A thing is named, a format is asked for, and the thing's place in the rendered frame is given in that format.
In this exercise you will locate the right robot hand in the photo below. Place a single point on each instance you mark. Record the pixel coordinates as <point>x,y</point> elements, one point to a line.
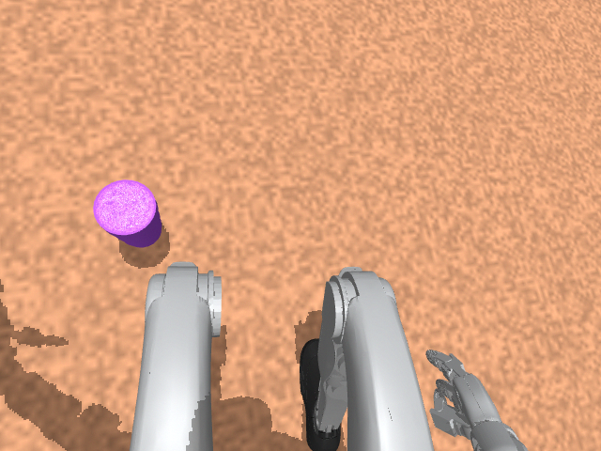
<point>472,403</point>

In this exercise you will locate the right robot foot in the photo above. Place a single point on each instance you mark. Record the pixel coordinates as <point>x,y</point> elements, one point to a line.
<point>309,382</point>

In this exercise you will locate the right robot arm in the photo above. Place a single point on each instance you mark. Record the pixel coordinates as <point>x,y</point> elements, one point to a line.
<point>495,436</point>

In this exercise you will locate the cup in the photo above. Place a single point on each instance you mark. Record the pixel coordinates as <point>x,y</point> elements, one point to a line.
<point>128,210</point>

